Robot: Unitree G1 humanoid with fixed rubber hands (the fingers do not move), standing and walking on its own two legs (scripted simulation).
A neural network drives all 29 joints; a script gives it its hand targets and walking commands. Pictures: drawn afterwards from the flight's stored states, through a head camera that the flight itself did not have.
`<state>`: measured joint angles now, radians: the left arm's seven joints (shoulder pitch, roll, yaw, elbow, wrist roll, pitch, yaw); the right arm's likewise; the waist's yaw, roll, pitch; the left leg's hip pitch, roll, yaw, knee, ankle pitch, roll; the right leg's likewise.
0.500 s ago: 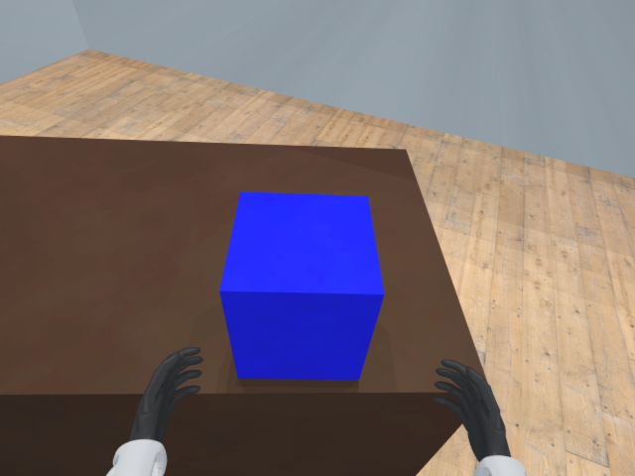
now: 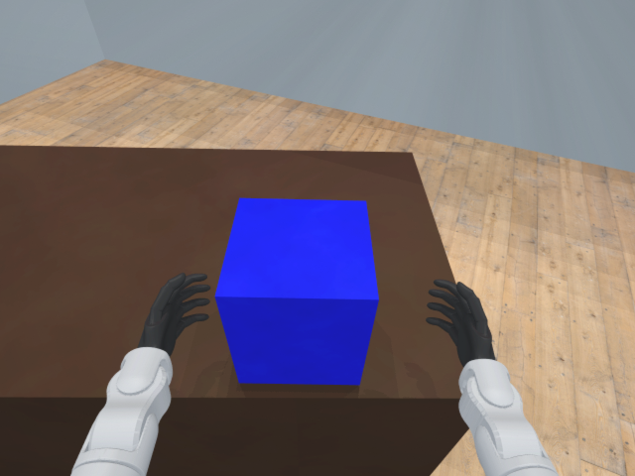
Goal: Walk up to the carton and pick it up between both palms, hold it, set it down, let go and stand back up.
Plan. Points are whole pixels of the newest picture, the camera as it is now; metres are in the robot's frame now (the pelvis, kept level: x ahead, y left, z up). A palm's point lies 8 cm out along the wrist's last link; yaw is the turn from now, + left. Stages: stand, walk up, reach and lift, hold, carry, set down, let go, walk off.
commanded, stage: reach and lift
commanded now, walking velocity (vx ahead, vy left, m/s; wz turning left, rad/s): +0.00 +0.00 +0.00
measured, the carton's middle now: (301, 294) +0.43 +0.05 -0.05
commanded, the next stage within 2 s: none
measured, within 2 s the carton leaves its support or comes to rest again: neither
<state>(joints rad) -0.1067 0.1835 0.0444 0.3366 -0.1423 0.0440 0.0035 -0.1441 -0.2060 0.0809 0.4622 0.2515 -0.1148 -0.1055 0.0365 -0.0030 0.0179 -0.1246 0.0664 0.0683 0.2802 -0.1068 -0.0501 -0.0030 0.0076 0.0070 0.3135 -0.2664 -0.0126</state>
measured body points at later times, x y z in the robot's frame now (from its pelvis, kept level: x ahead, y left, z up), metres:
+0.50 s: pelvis -0.02 +0.01 +0.00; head -0.02 +0.02 +0.45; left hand +0.38 +0.23 +0.11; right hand +0.39 -0.17 +0.10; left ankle +0.03 +0.15 -0.75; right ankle -0.06 -0.10 -0.75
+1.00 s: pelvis -0.02 +0.01 +0.00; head +0.02 +0.01 +0.45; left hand +0.44 +0.22 +0.15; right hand +0.45 -0.16 +0.14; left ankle +0.03 +0.15 -0.75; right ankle -0.06 -0.10 -0.75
